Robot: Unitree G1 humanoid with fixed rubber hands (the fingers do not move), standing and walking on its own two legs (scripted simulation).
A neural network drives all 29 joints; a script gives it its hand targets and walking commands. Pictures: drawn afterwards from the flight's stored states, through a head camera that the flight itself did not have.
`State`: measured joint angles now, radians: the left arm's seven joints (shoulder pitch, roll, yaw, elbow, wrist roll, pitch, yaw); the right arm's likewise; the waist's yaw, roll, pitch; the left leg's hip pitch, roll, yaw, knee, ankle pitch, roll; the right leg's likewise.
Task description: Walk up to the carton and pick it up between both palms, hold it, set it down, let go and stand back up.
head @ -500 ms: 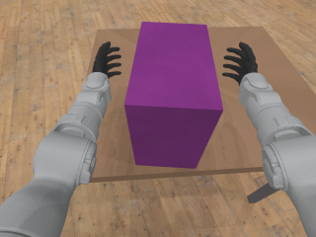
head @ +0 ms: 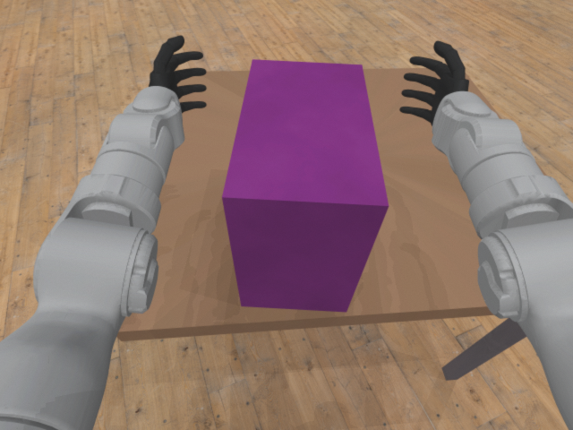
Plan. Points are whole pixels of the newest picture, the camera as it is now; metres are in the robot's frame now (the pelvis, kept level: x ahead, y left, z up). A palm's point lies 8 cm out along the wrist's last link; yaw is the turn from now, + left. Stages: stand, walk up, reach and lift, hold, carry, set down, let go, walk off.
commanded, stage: set down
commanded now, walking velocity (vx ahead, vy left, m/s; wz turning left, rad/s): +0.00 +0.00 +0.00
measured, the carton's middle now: (300, 188) +0.48 +0.01 +0.06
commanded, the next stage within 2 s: none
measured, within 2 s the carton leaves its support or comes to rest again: neither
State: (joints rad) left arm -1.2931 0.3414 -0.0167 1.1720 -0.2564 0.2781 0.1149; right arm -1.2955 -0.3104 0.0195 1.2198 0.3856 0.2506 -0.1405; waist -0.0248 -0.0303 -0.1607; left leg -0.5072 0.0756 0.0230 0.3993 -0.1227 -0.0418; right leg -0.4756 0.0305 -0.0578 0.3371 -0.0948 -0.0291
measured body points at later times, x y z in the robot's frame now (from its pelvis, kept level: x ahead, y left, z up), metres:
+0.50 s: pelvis +0.00 +0.00 +0.01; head +0.03 +0.02 +0.45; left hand +0.45 +0.20 +0.16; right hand +0.45 -0.17 +0.16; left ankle +0.03 +0.14 -0.74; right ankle +0.03 -0.10 -0.74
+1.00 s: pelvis +0.00 +0.01 +0.01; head +0.01 +0.03 +0.46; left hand +0.37 +0.21 +0.11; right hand +0.38 -0.17 +0.11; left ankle +0.03 +0.14 -0.74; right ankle +0.03 -0.10 -0.74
